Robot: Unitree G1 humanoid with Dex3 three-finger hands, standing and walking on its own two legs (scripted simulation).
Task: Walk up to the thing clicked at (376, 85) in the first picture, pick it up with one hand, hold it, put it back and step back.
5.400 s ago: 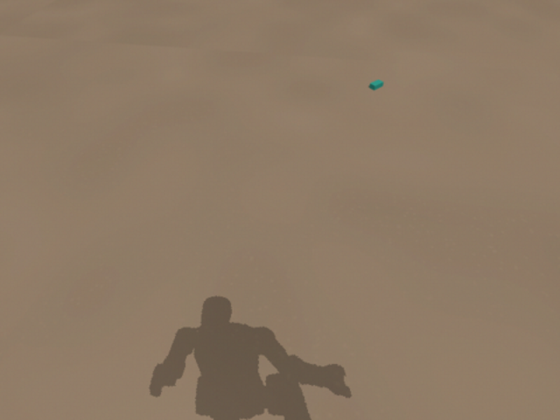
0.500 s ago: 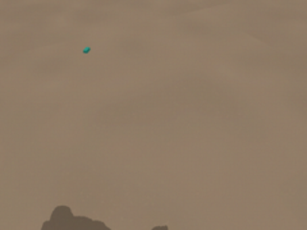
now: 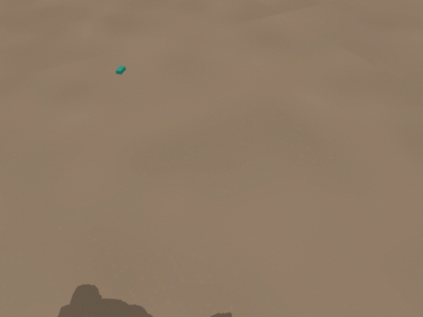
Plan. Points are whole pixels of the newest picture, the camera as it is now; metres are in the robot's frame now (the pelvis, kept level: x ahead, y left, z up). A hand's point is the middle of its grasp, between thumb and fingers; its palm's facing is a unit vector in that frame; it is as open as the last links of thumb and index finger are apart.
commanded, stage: stand
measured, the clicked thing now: (120, 70) +2.22 +0.84 -0.77
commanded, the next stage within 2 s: walk up in 0.18 s
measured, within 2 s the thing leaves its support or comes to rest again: neither
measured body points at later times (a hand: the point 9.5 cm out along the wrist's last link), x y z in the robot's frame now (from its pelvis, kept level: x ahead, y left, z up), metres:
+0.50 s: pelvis -0.02 +0.00 -0.01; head +0.01 +0.01 +0.44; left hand +0.05 +0.32 -0.13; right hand +0.09 -0.32 -0.13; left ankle -0.03 +0.12 -0.73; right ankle -0.01 -0.14 -0.75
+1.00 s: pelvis -0.01 +0.00 -0.02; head +0.02 +0.00 +0.43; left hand -0.04 +0.31 -0.14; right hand +0.17 -0.27 -0.14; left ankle -0.05 +0.11 -0.73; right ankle +0.02 -0.13 -0.75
